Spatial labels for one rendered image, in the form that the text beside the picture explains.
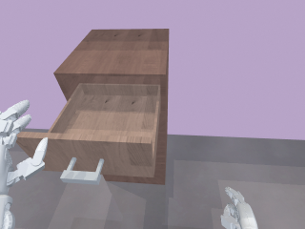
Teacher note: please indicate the left robot forearm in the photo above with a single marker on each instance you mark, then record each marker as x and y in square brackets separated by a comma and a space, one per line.
[7, 218]

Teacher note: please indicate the cabinet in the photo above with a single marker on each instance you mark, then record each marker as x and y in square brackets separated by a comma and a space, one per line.
[124, 56]

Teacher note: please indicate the robot right hand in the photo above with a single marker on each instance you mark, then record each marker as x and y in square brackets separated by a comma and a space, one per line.
[243, 215]

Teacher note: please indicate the robot left hand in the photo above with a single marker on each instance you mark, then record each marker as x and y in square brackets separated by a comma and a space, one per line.
[10, 126]

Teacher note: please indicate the handle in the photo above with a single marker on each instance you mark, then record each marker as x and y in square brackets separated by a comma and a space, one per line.
[82, 177]

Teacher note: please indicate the drawer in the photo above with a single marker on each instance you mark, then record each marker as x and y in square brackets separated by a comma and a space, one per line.
[115, 122]

